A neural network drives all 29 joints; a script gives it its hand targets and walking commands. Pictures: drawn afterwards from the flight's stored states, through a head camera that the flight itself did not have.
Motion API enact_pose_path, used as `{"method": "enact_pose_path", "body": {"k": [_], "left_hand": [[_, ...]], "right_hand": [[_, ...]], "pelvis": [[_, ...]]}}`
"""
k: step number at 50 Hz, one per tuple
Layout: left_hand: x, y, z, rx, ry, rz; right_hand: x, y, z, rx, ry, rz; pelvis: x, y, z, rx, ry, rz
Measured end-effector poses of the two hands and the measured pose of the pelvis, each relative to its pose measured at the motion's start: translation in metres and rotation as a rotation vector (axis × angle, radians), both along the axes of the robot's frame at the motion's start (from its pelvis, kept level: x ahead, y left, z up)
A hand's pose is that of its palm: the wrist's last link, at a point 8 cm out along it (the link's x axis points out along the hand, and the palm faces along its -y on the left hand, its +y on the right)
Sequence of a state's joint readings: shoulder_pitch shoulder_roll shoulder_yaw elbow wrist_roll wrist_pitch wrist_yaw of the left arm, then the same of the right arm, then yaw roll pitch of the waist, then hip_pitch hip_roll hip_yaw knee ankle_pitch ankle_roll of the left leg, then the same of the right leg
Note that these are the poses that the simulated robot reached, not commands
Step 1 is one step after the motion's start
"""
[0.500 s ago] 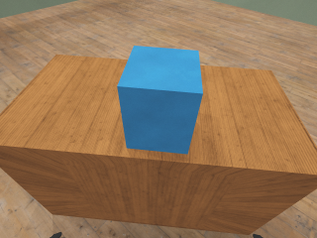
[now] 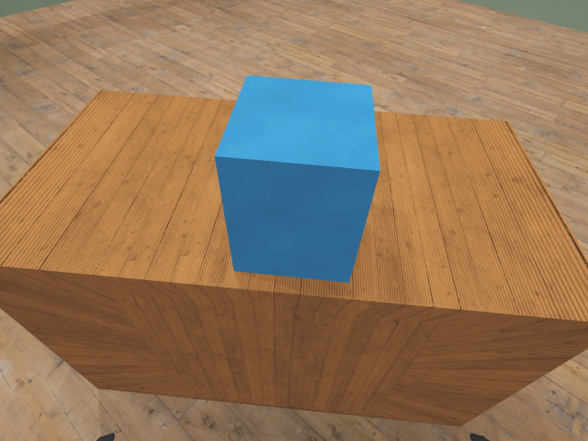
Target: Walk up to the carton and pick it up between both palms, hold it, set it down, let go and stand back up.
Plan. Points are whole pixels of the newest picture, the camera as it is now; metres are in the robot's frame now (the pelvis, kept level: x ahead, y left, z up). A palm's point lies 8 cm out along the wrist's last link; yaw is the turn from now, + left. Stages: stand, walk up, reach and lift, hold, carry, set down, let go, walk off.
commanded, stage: walk up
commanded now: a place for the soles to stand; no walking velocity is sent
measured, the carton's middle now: (299, 182) +0.49 -0.01 +0.08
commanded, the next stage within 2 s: reach and lift in 0.12 s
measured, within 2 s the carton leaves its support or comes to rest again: neither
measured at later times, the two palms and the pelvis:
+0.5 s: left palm (124, 426) +0.17 +0.23 -0.08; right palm out of the picture +0.15 -0.26 -0.09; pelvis +0.01 +0.00 +0.00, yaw +0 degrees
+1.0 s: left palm (123, 430) +0.16 +0.21 -0.03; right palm out of the picture +0.14 -0.25 -0.03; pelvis -0.02 -0.02 +0.01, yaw -1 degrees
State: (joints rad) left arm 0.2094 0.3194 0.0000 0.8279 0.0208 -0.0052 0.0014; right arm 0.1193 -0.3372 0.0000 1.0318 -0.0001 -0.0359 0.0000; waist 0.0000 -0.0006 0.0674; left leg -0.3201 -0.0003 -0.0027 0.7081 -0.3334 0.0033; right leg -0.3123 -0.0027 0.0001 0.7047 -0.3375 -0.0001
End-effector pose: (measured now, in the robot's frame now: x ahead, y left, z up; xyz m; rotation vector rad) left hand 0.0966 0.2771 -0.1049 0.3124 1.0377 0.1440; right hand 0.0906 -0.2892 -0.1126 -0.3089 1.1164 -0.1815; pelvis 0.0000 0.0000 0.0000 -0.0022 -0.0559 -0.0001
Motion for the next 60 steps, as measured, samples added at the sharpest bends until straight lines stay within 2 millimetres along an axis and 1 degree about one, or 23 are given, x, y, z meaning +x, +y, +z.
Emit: {"method": "enact_pose_path", "body": {"k": [6,10,13,19,22,25,31,38,45,52,56,60], "left_hand": [[0.001,0.0,0.0,0.0,0.003,0.0],[0.006,-0.002,-0.004,0.01,0.117,0.063],[0.022,-0.014,0.0,-0.003,0.119,0.063],[0.061,-0.043,0.015,-0.061,-0.014,0.029],[0.072,-0.049,0.022,-0.073,-0.058,0.019],[0.077,-0.051,0.027,-0.072,-0.086,0.013],[0.074,-0.054,0.036,-0.086,-0.122,0.02],[0.064,-0.059,0.05,-0.105,-0.189,0.033],[0.062,-0.067,0.067,-0.121,-0.264,0.035],[0.062,-0.07,0.084,-0.144,-0.335,0.035],[0.066,-0.07,0.095,-0.165,-0.386,0.023],[0.072,-0.07,0.107,-0.178,-0.445,0.004]], "right_hand": [[0.004,0.0,0.001,-0.001,-0.008,0.003],[0.02,0.005,0.004,0.046,-0.116,0.015],[0.033,0.008,0.008,0.064,-0.167,0.035],[0.054,0.014,0.019,0.071,-0.258,0.069],[0.058,0.02,0.023,0.081,-0.291,0.078],[0.057,0.025,0.026,0.096,-0.32,0.082],[0.048,0.033,0.033,0.112,-0.363,0.065],[0.04,0.039,0.05,0.126,-0.448,0.044],[0.042,0.044,0.07,0.152,-0.525,0.018],[0.047,0.041,0.095,0.136,-0.6,-0.009],[0.049,0.041,0.112,0.117,-0.647,-0.022],[0.05,0.044,0.124,0.113,-0.665,-0.03]], "pelvis": [[0.001,0.0,0.0,0.0,0.002,0.0],[0.0,-0.001,0.0,0.001,0.0,0.0],[0.001,-0.002,0.0,0.002,0.001,0.0],[0.004,-0.002,0.0,0.002,0.005,0.0],[0.005,-0.002,0.0,0.003,0.003,0.0],[0.006,-0.003,0.0,0.004,-0.008,0.0],[0.007,-0.006,0.003,0.007,-0.045,0.0],[0.003,-0.01,0.007,0.015,-0.084,-0.003],[-0.008,-0.018,0.009,0.027,-0.096,-0.007],[-0.017,-0.024,0.01,0.035,-0.109,-0.008],[-0.021,-0.024,0.009,0.035,-0.114,-0.009],[-0.023,-0.023,0.009,0.034,-0.118,-0.01]]}}
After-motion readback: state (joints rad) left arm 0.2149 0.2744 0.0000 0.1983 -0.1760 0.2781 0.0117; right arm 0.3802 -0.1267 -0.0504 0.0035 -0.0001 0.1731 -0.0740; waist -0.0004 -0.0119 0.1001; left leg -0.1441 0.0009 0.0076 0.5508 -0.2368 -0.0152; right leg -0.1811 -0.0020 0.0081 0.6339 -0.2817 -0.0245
